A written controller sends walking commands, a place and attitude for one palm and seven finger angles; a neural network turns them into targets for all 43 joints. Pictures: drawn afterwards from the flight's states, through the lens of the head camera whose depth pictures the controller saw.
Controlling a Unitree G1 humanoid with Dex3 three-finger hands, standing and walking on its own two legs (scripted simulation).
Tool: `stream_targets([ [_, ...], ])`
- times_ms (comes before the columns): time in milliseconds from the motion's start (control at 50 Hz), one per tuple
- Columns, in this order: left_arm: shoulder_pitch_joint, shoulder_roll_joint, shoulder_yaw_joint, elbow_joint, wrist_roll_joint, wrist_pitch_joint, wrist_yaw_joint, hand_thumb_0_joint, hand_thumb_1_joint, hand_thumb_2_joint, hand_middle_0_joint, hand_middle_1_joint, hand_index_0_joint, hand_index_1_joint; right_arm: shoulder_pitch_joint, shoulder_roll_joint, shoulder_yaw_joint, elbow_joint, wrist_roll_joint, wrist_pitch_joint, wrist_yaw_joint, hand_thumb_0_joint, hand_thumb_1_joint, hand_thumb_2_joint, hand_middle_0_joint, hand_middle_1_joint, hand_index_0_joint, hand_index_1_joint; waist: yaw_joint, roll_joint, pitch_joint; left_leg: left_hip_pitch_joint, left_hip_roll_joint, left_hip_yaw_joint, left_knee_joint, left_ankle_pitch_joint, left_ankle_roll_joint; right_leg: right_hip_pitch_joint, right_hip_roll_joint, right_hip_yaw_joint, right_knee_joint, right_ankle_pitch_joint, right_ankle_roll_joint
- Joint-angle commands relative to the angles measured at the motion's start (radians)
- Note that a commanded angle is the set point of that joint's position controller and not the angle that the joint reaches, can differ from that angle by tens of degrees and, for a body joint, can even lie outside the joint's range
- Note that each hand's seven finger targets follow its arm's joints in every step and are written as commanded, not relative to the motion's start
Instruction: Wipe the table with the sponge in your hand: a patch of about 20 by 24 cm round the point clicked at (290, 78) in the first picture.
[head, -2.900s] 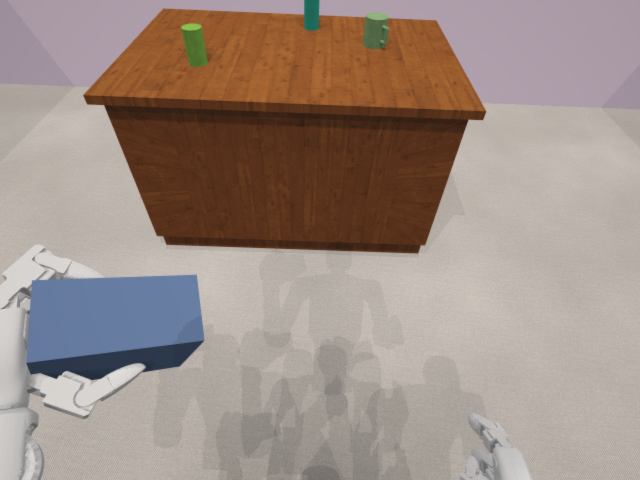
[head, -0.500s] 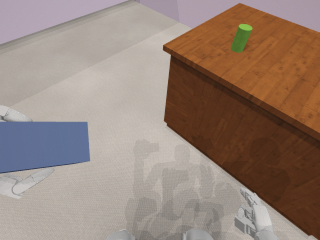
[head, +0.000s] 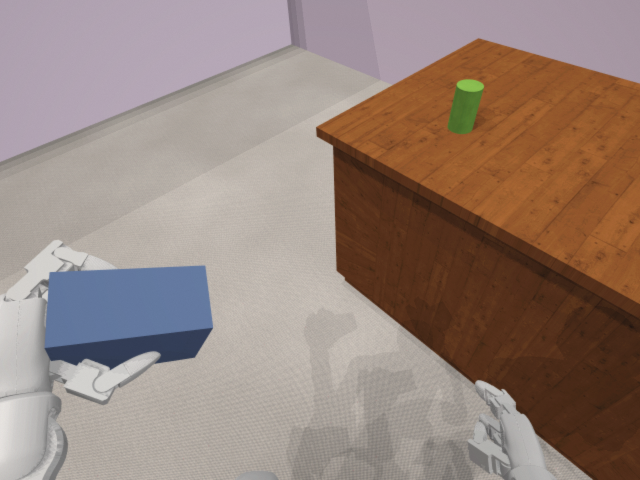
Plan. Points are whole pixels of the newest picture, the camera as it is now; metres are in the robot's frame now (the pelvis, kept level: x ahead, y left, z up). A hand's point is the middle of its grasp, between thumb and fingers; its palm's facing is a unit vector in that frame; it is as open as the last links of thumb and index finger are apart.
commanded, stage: turn to face it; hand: left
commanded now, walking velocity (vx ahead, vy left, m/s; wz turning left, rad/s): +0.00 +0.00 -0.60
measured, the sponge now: (157, 318) +0.24 +0.19 +0.14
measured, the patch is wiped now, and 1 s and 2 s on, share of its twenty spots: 0.00 0.00 0.00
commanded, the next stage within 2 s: take the last steps up to it in 1.96 s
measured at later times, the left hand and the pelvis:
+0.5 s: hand (185, 324) +0.22 +0.14 +0.17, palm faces +0.13 -0.88 -0.45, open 10.8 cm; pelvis -0.05 -0.02 +0.00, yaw -19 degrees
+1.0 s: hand (307, 371) +0.18 +0.02 +0.18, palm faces -0.15 -0.87 -0.47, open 10.8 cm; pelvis -0.13 -0.05 -0.01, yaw -35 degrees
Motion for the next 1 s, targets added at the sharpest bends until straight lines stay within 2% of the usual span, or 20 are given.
stream_targets([
  [0,0.044,0.306,0.259,-0.373,-0.034,-0.138,0.033,0.000,0.100,1.300,-1.200,-1.600,-1.200,-1.600,-0.053,-0.068,-0.048,-0.180,0.004,-0.023,0.005,0.000,-0.900,-0.900,0.200,0.300,0.200,0.300,0.023,-0.077,-0.180,-0.029,-0.004,-0.002,-0.154,-0.026,0.001,0.190,-0.245,0.353,-0.227,0.142,-0.042],
  [120,0.137,0.263,0.261,-0.333,-0.044,-0.132,0.027,0.000,0.100,1.300,-1.200,-1.600,-1.200,-1.600,-0.038,-0.076,-0.051,-0.227,0.026,0.022,0.024,0.000,-0.900,-0.900,0.200,0.300,0.200,0.300,0.024,-0.113,-0.256,0.037,-0.015,-0.008,-0.413,-0.099,0.017,0.266,-0.230,0.462,-0.214,0.179,-0.046],
  [200,0.077,0.247,0.209,-0.342,-0.040,-0.118,0.020,0.000,0.100,1.300,-1.200,-1.600,-1.200,-1.600,0.001,-0.095,-0.055,-0.236,0.034,0.051,0.021,0.000,-0.900,-0.900,0.200,0.300,0.200,0.300,-0.007,-0.066,-0.249,0.278,0.014,0.017,-0.651,0.010,0.048,0.109,-0.152,0.421,-0.195,0.052,0.030],
  [220,0.055,0.246,0.199,-0.355,-0.038,-0.120,0.016,0.000,0.100,1.300,-1.200,-1.600,-1.200,-1.600,0.008,-0.107,-0.060,-0.238,0.031,0.055,0.018,0.000,-0.900,-0.900,0.200,0.300,0.200,0.300,-0.012,-0.034,-0.229,0.351,0.068,-0.020,-0.702,0.013,0.074,0.019,-0.107,0.394,-0.148,-0.026,0.055],
  [260,0.006,0.250,0.197,-0.413,-0.024,-0.126,0.009,0.000,0.100,1.300,-1.200,-1.600,-1.200,-1.600,-0.013,-0.130,-0.065,-0.258,0.023,0.047,0.015,0.000,-0.900,-0.900,0.200,0.300,0.200,0.300,0.000,0.221,-0.141,0.385,0.329,-0.241,-0.782,0.072,0.192,-0.226,0.042,0.222,0.161,-0.244,0.115],
  [280,-0.038,0.302,0.228,-0.457,-0.009,-0.132,0.018,0.000,0.100,1.300,-1.200,-1.600,-1.200,-1.600,-0.022,-0.092,-0.055,-0.246,0.024,0.027,0.010,0.000,-0.900,-0.900,0.200,0.300,0.200,0.300,0.021,0.288,-0.132,0.301,0.425,-0.266,-0.816,0.101,0.239,-0.250,0.032,0.142,0.427,-0.289,0.124],
  [300,-0.027,0.290,0.221,-0.438,0.005,-0.128,0.025,0.000,0.100,1.300,-1.200,-1.600,-1.200,-1.600,-0.031,-0.074,-0.049,-0.238,0.012,0.015,0.009,0.000,-0.900,-0.900,0.200,0.300,0.200,0.300,0.019,0.266,-0.070,0.167,0.429,-0.228,-0.824,0.100,0.241,-0.218,0.006,0.119,0.579,-0.270,0.128],
  [380,-0.064,0.232,0.154,-0.454,0.001,-0.103,0.016,0.000,0.100,1.300,-1.200,-1.600,-1.200,-1.600,0.032,-0.107,-0.066,-0.217,0.026,-0.010,0.025,0.000,-0.900,-0.900,0.200,0.300,0.200,0.300,0.006,0.231,-0.019,0.270,0.318,0.080,-0.698,0.465,0.145,-0.192,-0.025,-0.004,0.373,-0.225,0.149],
  [500,-0.099,0.235,0.169,-0.274,-0.002,-0.094,0.013,0.000,0.100,1.300,-1.200,-1.600,-1.200,-1.600,0.046,-0.112,-0.062,-0.192,0.021,-0.040,0.035,0.000,-0.900,-0.900,0.200,0.300,0.200,0.300,-0.011,0.194,-0.031,0.227,0.295,0.124,-0.492,0.465,0.071,0.095,0.016,-0.103,0.012,-0.070,0.149],
  [520,-0.094,0.249,0.187,-0.272,-0.003,-0.099,0.013,0.000,0.100,1.300,-1.200,-1.600,-1.200,-1.600,0.044,-0.105,-0.062,-0.192,0.026,-0.041,0.039,0.000,-0.900,-0.900,0.200,0.300,0.200,0.300,-0.005,0.131,-0.069,0.208,0.267,0.144,-0.385,0.405,0.052,0.167,-0.014,-0.066,-0.056,0.032,0.129],
  [540,-0.082,0.286,0.214,-0.273,0.001,-0.107,0.018,0.000,0.100,1.300,-1.200,-1.600,-1.200,-1.600,0.046,-0.084,-0.061,-0.196,0.030,-0.038,0.041,0.000,-0.900,-0.900,0.200,0.300,0.200,0.300,-0.005,-0.047,-0.104,0.121,0.184,0.173,-0.187,0.222,0.018,0.249,-0.131,0.113,-0.079,0.305,0.061],
  [560,-0.032,0.335,0.274,-0.283,-0.007,-0.114,0.030,0.000,0.100,1.300,-1.200,-1.600,-1.200,-1.600,0.005,-0.055,-0.049,-0.218,0.024,-0.033,0.037,0.000,-0.900,-0.900,0.200,0.300,0.200,0.300,0.017,-0.284,-0.148,-0.099,0.054,0.123,0.024,-0.238,-0.013,0.349,-0.303,0.411,-0.087,0.721,-0.050],
  [580,0.028,0.305,0.272,-0.259,-0.022,-0.097,0.031,0.000,0.100,1.300,-1.200,-1.600,-1.200,-1.600,-0.018,-0.066,-0.061,-0.217,0.030,-0.020,0.039,0.000,-0.900,-0.900,0.200,0.300,0.200,0.300,0.017,-0.301,-0.201,-0.091,0.060,-0.010,0.136,-0.256,-0.017,0.278,-0.351,0.488,-0.120,0.650,-0.056],
  [620,0.141,0.328,0.309,-0.368,-0.041,-0.105,0.032,0.000,0.100,1.300,-1.200,-1.600,-1.200,-1.600,-0.034,-0.037,-0.043,-0.229,0.022,0.014,0.045,0.000,-0.900,-0.900,0.200,0.300,0.200,0.300,0.013,-0.140,-0.196,-0.116,0.079,-0.069,0.182,-0.155,-0.017,0.264,-0.310,0.460,-0.112,0.427,-0.087],
  [680,0.167,0.312,0.319,-0.479,-0.052,-0.134,0.037,0.000,0.100,1.300,-1.200,-1.600,-1.200,-1.600,-0.053,-0.032,-0.021,-0.215,0.018,0.056,0.056,0.000,-0.900,-0.900,0.200,0.300,0.200,0.300,-0.012,-0.063,-0.265,-0.086,0.061,-0.037,0.043,-0.075,-0.030,0.289,-0.241,0.310,-0.098,0.373,-0.067],
  [820,0.206,0.299,0.314,-0.429,-0.057,-0.110,0.042,0.000,0.100,1.300,-1.200,-1.600,-1.200,-1.600,-0.039,-0.071,-0.057,-0.222,0.022,0.064,0.036,0.000,-0.900,-0.900,0.200,0.300,0.200,0.300,0.013,-0.119,-0.222,0.071,0.003,-0.019,-0.281,-0.106,-0.005,0.122,-0.226,0.471,-0.194,0.079,-0.083],
  [900,0.152,0.263,0.258,-0.360,-0.049,-0.093,0.030,0.000,0.100,1.300,-1.200,-1.600,-1.200,-1.600,-0.006,-0.083,-0.052,-0.219,0.029,0.078,0.032,0.000,-0.900,-0.900,0.200,0.300,0.200,0.300,-0.008,-0.095,-0.205,0.269,0.003,0.004,-0.552,-0.018,0.024,-0.006,-0.163,0.451,-0.193,-0.071,-0.016],
  [940,0.085,0.260,0.233,-0.375,-0.048,-0.102,0.019,0.000,0.100,1.300,-1.200,-1.600,-1.200,-1.600,0.001,-0.109,-0.058,-0.231,0.024,0.075,0.022,0.000,-0.900,-0.900,0.200,0.300,0.200,0.300,-0.017,0.004,-0.152,0.367,0.119,-0.082,-0.715,-0.048,0.089,-0.159,-0.061,0.386,-0.070,-0.184,0.052],
  [960,0.064,0.253,0.228,-0.376,-0.043,-0.106,0.013,0.000,0.100,1.300,-1.200,-1.600,-1.200,-1.600,-0.017,-0.125,-0.061,-0.244,0.019,0.070,0.015,0.000,-0.900,-0.900,0.200,0.300,0.200,0.300,-0.010,0.167,-0.096,0.363,0.283,-0.226,-0.774,-0.014,0.162,-0.270,0.037,0.271,0.132,-0.274,0.095],
  [980,0.011,0.281,0.231,-0.409,-0.025,-0.112,0.019,0.000,0.100,1.300,-1.200,-1.600,-1.200,-1.600,-0.025,-0.100,-0.057,-0.249,0.031,0.053,0.010,0.000,-0.900,-0.900,0.200,0.300,0.200,0.300,0.005,0.255,-0.089,0.286,0.415,-0.300,-0.819,0.066,0.228,-0.274,0.056,0.153,0.435,-0.302,0.121],
])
